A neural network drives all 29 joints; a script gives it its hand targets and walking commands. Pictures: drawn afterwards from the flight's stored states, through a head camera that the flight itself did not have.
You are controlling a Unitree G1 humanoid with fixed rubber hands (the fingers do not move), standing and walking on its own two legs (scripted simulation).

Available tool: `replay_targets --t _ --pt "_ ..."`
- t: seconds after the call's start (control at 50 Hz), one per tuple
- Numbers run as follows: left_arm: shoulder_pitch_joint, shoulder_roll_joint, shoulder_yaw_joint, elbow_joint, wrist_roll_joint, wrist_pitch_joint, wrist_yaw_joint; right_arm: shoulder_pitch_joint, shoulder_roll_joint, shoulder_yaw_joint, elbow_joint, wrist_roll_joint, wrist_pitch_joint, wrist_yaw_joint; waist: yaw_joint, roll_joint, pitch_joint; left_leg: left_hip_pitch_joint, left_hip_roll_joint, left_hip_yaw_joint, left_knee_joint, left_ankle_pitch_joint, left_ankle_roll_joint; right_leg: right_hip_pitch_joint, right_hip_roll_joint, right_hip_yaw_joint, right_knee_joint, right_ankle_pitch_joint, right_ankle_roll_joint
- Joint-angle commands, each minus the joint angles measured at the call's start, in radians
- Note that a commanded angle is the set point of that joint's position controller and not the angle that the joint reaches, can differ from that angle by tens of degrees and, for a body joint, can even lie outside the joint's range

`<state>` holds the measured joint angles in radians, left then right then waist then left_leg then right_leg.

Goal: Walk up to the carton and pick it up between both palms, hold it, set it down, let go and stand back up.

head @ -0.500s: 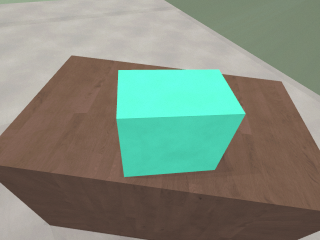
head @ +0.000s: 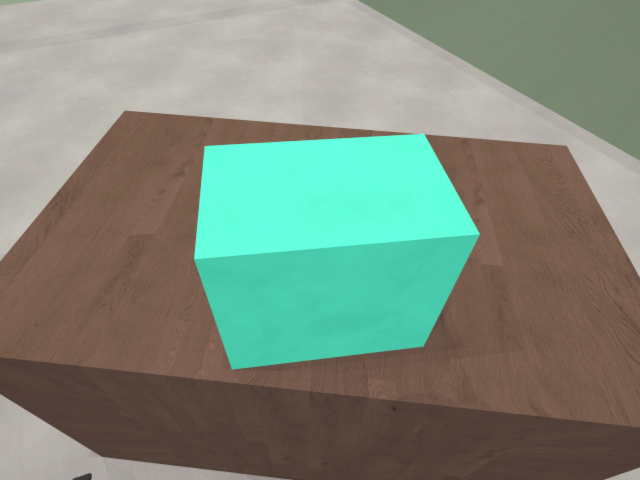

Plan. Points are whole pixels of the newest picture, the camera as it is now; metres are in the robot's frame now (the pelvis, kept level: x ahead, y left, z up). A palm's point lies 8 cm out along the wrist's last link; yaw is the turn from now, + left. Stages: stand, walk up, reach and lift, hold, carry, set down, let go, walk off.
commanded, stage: walk up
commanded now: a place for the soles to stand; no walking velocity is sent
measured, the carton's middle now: (324, 255) +0.43 +0.01 +0.04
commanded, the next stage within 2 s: none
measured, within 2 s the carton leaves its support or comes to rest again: neither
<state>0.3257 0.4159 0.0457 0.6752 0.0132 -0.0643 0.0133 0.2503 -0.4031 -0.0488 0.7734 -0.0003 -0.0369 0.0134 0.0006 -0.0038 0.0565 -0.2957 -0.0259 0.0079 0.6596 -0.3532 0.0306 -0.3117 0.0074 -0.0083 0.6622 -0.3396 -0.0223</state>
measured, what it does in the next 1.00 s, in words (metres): shifts its weight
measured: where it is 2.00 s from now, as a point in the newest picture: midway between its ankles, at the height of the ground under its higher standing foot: outside the picture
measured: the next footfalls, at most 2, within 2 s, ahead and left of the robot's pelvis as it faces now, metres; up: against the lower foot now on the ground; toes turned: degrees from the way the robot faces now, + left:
right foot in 1.30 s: +0.03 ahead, -0.08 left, +0.00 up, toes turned -2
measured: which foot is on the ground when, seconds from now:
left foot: down 0.00-1.00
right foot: down 0.00-1.00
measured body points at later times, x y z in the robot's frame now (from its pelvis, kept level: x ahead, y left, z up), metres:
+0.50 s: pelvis +0.00 +0.00 +0.00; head +0.01 +0.00 +0.45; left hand +0.11 +0.32 -0.09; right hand +0.12 -0.31 -0.09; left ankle +0.00 +0.10 -0.72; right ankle +0.01 -0.11 -0.72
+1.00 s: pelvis -0.02 +0.05 -0.01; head -0.01 +0.05 +0.44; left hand +0.09 +0.37 -0.09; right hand +0.08 -0.27 -0.10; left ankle -0.01 +0.15 -0.72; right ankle +0.00 -0.10 -0.72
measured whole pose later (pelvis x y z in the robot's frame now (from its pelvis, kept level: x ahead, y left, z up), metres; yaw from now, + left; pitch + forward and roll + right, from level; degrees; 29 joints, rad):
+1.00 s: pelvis -0.02 +0.05 -0.01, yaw -1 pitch -2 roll -1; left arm 0.31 0.42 0.04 0.68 0.01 -0.07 0.05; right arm 0.21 -0.41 -0.05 0.77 0.00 0.04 0.03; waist 0.00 0.02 0.06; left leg -0.34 -0.03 -0.03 0.79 -0.47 0.05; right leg -0.33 -0.03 -0.01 0.70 -0.33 0.00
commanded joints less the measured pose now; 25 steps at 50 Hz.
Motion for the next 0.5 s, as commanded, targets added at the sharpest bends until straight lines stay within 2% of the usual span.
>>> replay_targets --t 0.0,0.06,0.1,0.22,0.42,0.44,0.46,0.48 --pt "-0.068 0.187 0.024 0.024 -0.009 -0.019 0.009 -0.089 -0.210 -0.033 -0.020 -0.010 -0.020 -0.009 -0.005 0.003 -0.129 0.087 0.159 -0.164 -0.112 0.295 0.075 0.052 -0.104 0.141 -0.058 0.321 -0.061" --pt "-0.078 0.200 0.027 0.026 -0.007 -0.021 0.009 -0.105 -0.194 -0.030 -0.018 -0.009 -0.012 -0.011 -0.008 -0.008 -0.121 0.085 0.128 -0.131 -0.104 0.269 0.060 0.055 -0.128 0.172 -0.083 0.349 -0.076" --pt "-0.083 0.193 0.025 0.028 -0.007 -0.019 0.007 -0.106 -0.197 -0.030 -0.013 -0.010 -0.012 -0.011 -0.011 0.007 -0.118 0.096 0.131 -0.138 -0.121 0.249 0.058 0.035 -0.126 0.175 -0.086 0.330 -0.073" --pt "-0.099 0.191 0.025 0.031 -0.006 -0.015 0.005 -0.131 -0.197 -0.029 -0.010 -0.012 -0.010 -0.008 -0.006 0.003 -0.088 0.075 0.133 -0.148 -0.159 0.152 0.060 0.023 -0.116 0.175 -0.118 0.236 -0.068" --pt "-0.115 0.191 0.024 0.034 -0.005 -0.013 0.003 -0.132 -0.192 -0.029 -0.005 -0.012 -0.009 -0.006 -0.007 -0.004 -0.067 0.075 0.129 -0.149 -0.182 0.128 0.055 0.021 -0.106 0.173 -0.135 0.216 -0.066" --pt "-0.033 0.264 0.049 0.058 -0.007 -0.020 0.029 -0.145 -0.231 -0.053 -0.035 -0.041 0.017 0.009 0.010 0.047 -0.029 0.028 0.099 -0.113 -0.090 0.204 0.052 0.021 -0.153 0.212 -0.135 0.262 -0.091" --pt "0.016 0.286 0.058 0.067 -0.002 -0.025 0.040 -0.150 -0.206 -0.055 -0.048 -0.039 0.031 0.014 0.014 0.003 -0.039 -0.007 0.078 -0.091 -0.013 0.209 0.040 0.052 -0.204 0.280 -0.163 0.285 -0.126" --pt "0.035 0.305 0.067 0.069 0.000 -0.027 0.047 -0.149 -0.185 -0.052 -0.057 -0.038 0.040 0.017 0.014 -0.034 -0.044 -0.041 0.055 -0.072 0.055 0.149 0.024 0.075 -0.267 0.352 -0.193 0.325 -0.173"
